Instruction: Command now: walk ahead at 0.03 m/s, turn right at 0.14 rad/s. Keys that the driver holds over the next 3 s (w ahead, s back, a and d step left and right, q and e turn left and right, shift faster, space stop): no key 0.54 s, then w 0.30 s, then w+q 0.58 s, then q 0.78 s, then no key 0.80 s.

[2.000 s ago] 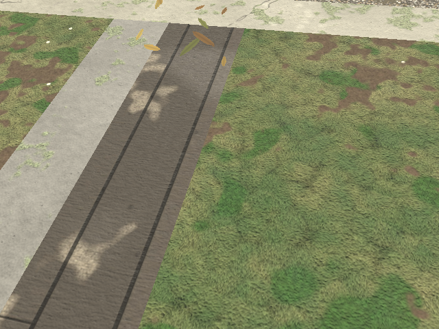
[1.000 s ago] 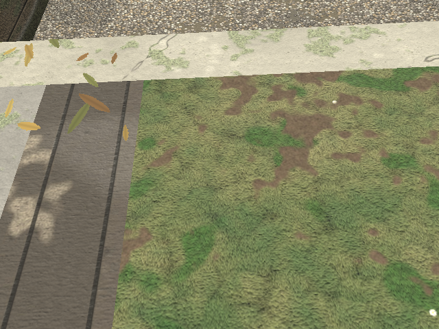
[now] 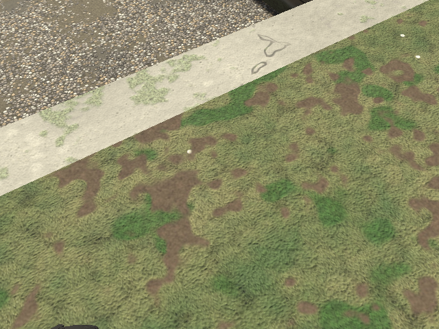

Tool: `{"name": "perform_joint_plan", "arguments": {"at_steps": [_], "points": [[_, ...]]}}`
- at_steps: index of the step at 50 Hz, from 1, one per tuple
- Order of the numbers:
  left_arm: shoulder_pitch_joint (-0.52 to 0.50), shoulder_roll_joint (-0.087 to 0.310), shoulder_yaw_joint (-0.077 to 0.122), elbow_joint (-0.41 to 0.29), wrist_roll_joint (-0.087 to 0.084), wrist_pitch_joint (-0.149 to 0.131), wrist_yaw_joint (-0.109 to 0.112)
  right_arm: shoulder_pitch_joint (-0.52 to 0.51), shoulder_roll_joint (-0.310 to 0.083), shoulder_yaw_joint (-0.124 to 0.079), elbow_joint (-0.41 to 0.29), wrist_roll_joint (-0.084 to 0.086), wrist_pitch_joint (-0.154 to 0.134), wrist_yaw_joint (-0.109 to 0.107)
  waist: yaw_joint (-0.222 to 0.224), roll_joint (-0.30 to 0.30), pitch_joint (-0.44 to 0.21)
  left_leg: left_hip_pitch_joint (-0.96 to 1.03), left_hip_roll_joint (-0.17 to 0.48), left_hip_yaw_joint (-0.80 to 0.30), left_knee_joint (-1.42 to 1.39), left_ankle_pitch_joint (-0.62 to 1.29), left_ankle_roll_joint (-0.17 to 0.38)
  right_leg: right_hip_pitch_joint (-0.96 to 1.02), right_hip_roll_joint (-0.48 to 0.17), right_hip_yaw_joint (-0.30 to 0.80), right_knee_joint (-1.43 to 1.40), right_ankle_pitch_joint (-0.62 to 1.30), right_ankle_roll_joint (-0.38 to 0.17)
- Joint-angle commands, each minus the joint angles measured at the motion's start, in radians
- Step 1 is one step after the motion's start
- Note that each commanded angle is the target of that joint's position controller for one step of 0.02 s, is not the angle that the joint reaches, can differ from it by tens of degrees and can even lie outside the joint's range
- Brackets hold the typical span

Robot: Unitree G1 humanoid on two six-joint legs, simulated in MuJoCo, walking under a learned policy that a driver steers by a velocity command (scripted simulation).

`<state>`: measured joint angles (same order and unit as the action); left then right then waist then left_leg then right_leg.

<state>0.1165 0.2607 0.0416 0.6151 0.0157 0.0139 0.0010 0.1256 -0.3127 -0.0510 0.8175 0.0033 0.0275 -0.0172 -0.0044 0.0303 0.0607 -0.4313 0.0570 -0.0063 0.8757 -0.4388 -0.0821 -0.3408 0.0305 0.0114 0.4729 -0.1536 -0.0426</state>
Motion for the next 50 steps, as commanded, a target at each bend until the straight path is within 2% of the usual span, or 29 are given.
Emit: {"name": "perform_joint_plan", "arguments": {"at_steps": [1,3,4,5,6,7,8,9,13,18,27,28,29,30,32,33,34,35,37,39,40,41,42,43,44,45,46,48,50], "points": [[-0.021,0.141,0.041,-0.034,0.003,-0.013,0.007,0.042,-0.064,-0.010,-0.037,-0.001,-0.002,-0.003,0.008,-0.180,-0.183,0.127,-0.003,0.001,-0.135,0.066,0.007,0.098,-0.237,0.196,-0.126,0.191,-0.194],[-0.041,0.124,0.031,-0.016,-0.004,-0.010,0.006,0.067,-0.055,-0.008,-0.024,-0.005,-0.006,0.006,-0.016,-0.170,-0.166,0.216,-0.017,0.022,-0.293,0.174,0.031,0.058,-0.218,0.199,-0.113,0.039,-0.162],[-0.033,0.099,0.021,-0.001,-0.009,-0.010,0.005,0.086,-0.046,-0.004,-0.015,-0.016,-0.010,0.012,-0.033,-0.151,-0.154,0.284,-0.023,0.027,-0.410,0.267,0.051,0.022,-0.190,0.187,-0.106,-0.060,-0.119],[0.012,0.072,0.012,0.023,-0.002,-0.015,0.002,0.091,-0.070,-0.004,-0.017,-0.034,-0.014,0.014,-0.019,-0.098,-0.139,0.332,0.030,-0.043,-0.459,0.353,0.079,-0.017,-0.144,0.164,-0.077,-0.146,-0.057],[0.064,0.069,0.012,0.033,0.013,-0.018,-0.002,0.070,-0.141,-0.015,-0.031,-0.034,-0.015,0.009,0.041,0.043,-0.111,0.298,0.130,-0.134,-0.479,0.395,0.127,-0.032,-0.065,0.095,-0.008,-0.236,-0.002],[0.060,0.051,0.011,0.034,0.013,-0.016,0.003,0.011,-0.113,-0.009,-0.018,-0.030,-0.019,0.013,0.064,0.164,-0.092,0.098,0.147,-0.166,-0.542,0.106,0.179,0.103,-0.032,0.034,-0.007,-0.170,0.037],[0.008,0.088,0.018,0.041,0.014,-0.011,0.010,-0.037,-0.063,0.006,-0.039,-0.035,-0.029,0.017,0.043,0.130,-0.043,0.028,0.100,-0.145,-0.575,-0.025,0.154,0.163,-0.041,0.045,0.000,-0.099,0.045],[-0.012,0.098,0.026,0.044,0.009,-0.006,0.016,-0.030,-0.055,0.010,-0.027,-0.038,-0.038,0.017,0.032,0.116,-0.038,0.016,0.078,-0.120,-0.577,-0.045,0.124,0.184,-0.045,0.047,0.005,-0.065,0.037],[0.021,0.086,0.029,0.090,0.004,-0.003,0.024,0.041,-0.060,0.014,0.013,-0.017,-0.062,0.007,0.009,0.040,-0.038,0.104,0.038,-0.070,-0.524,0.086,0.097,0.156,-0.061,0.072,-0.025,-0.008,0.023],[0.041,0.075,0.033,0.152,-0.003,-0.013,0.026,0.060,-0.049,0.019,0.038,-0.016,-0.056,-0.001,-0.005,-0.020,-0.063,0.165,0.023,-0.051,-0.496,0.192,0.108,0.161,-0.064,0.070,-0.029,0.078,0.036],[0.067,0.089,0.038,0.262,-0.010,-0.007,0.041,0.060,-0.040,0.022,0.095,-0.010,-0.051,0.006,-0.001,-0.035,-0.069,0.201,0.002,-0.030,-0.497,0.305,0.111,0.205,-0.072,0.067,-0.034,0.157,0.041],[0.081,0.081,0.036,0.281,-0.011,-0.005,0.043,0.077,-0.039,0.022,0.109,-0.009,-0.048,0.005,-0.002,-0.024,-0.089,0.211,-0.004,-0.026,-0.511,0.212,0.116,0.213,-0.056,0.047,-0.028,0.072,0.040],[0.082,0.081,0.037,0.292,-0.016,-0.003,0.044,0.085,-0.054,0.016,0.117,-0.003,-0.044,0.002,-0.005,-0.001,-0.072,0.203,-0.003,-0.040,-0.531,0.061,0.134,0.183,-0.025,0.012,0.005,-0.076,0.038],[0.075,0.081,0.039,0.296,-0.020,-0.005,0.044,0.090,-0.083,0.006,0.119,0.004,-0.039,-0.001,-0.012,0.044,-0.035,0.193,0.024,-0.092,-0.567,-0.122,0.167,0.113,0.007,-0.026,0.060,-0.228,0.036],[0.012,0.077,0.038,0.269,-0.028,-0.029,0.037,0.130,-0.138,-0.013,0.125,0.015,-0.042,-0.009,-0.038,0.136,0.063,0.218,0.194,-0.321,-0.698,-0.371,0.267,-0.088,0.005,-0.062,0.206,-0.285,0.027],[-0.023,0.070,0.035,0.255,-0.034,-0.046,0.029,0.147,-0.153,-0.022,0.132,0.019,-0.052,-0.013,-0.048,0.152,0.107,0.213,0.265,-0.414,-0.738,-0.362,0.310,-0.145,-0.038,-0.029,0.270,-0.271,0.014],[-0.033,0.073,0.037,0.253,-0.041,-0.061,0.021,0.153,-0.145,-0.024,0.134,0.014,-0.064,-0.015,-0.049,0.145,0.124,0.251,0.294,-0.442,-0.746,-0.293,0.330,-0.208,-0.070,-0.003,0.317,-0.303,0.002],[-0.035,0.076,0.038,0.254,-0.046,-0.074,0.012,0.152,-0.135,-0.025,0.132,0.013,-0.074,-0.014,-0.046,0.135,0.120,0.302,0.300,-0.431,-0.738,-0.217,0.331,-0.249,-0.093,0.009,0.321,-0.339,-0.010],[-0.016,0.070,0.037,0.269,-0.051,-0.094,-0.004,0.118,-0.129,-0.029,0.122,0.028,-0.081,-0.009,-0.020,0.104,0.088,0.319,0.250,-0.323,-0.708,-0.088,0.291,-0.162,-0.100,-0.009,0.177,-0.301,-0.025],[0.116,0.065,0.047,0.344,-0.044,-0.100,-0.010,0.068,-0.132,-0.032,0.112,0.036,-0.074,-0.002,0.053,0.081,0.018,0.164,0.149,-0.168,-0.623,0.046,0.242,0.180,-0.020,-0.099,0.002,-0.056,-0.010],[0.213,0.086,0.061,0.386,-0.041,-0.094,-0.008,0.069,-0.110,-0.025,0.110,0.029,-0.075,0.000,0.089,0.055,-0.031,0.089,0.105,-0.114,-0.532,0.118,0.217,0.336,0.004,-0.097,0.003,-0.030,-0.003],[0.326,0.136,0.079,0.408,-0.041,-0.092,0.000,0.047,-0.050,-0.006,0.098,0.017,-0.080,0.006,0.138,-0.083,-0.070,-0.015,0.023,-0.007,-0.268,0.179,0.157,0.464,-0.121,0.092,-0.089,-0.125,-0.047],[0.424,0.257,0.100,0.418,-0.041,-0.096,-0.002,0.044,0.010,0.010,0.048,0.009,-0.096,0.004,0.147,-0.356,-0.126,-0.233,-0.103,0.062,0.061,-0.028,0.092,0.595,-0.362,0.551,-0.254,-0.265,-0.202],[0.385,0.182,0.072,0.411,-0.024,-0.112,-0.007,0.029,-0.045,-0.004,0.044,0.035,-0.110,0.002,0.129,-0.239,-0.099,-0.326,-0.075,-0.074,0.261,-0.138,0.107,0.548,-0.427,0.671,-0.299,-0.380,-0.258],[0.305,0.133,0.056,0.388,-0.022,-0.126,-0.006,0.036,-0.066,-0.010,0.048,0.064,-0.121,0.009,0.094,-0.173,-0.015,-0.397,-0.030,-0.130,0.321,-0.051,0.142,0.509,-0.407,0.567,-0.301,-0.405,-0.226],[0.246,0.104,0.044,0.370,-0.020,-0.133,-0.007,0.050,-0.070,-0.013,0.062,0.066,-0.126,0.013,0.069,-0.143,0.012,-0.400,0.006,-0.129,0.315,0.046,0.162,0.475,-0.364,0.450,-0.311,-0.343,-0.179],[0.211,0.089,0.035,0.363,-0.020,-0.136,-0.010,0.044,-0.071,-0.019,0.068,0.054,-0.128,0.015,0.054,-0.119,0.036,-0.397,0.024,-0.139,0.272,0.127,0.169,0.448,-0.338,0.352,-0.322,-0.215,-0.144],[0.212,0.055,0.021,0.369,-0.008,-0.131,-0.008,0.059,-0.050,-0.025,0.080,0.040,-0.116,0.029,0.036,-0.138,0.020,-0.322,0.037,-0.127,0.205,0.232,0.162,0.408,-0.274,0.164,-0.320,0.023,-0.088],[0.244,0.072,0.021,0.380,0.001,-0.129,0.000,0.052,-0.013,-0.020,0.077,0.034,-0.101,0.039,0.038,-0.113,0.013,-0.321,0.028,-0.103,0.175,0.294,0.136,0.390,-0.260,0.069,-0.327,0.171,-0.093]]}}
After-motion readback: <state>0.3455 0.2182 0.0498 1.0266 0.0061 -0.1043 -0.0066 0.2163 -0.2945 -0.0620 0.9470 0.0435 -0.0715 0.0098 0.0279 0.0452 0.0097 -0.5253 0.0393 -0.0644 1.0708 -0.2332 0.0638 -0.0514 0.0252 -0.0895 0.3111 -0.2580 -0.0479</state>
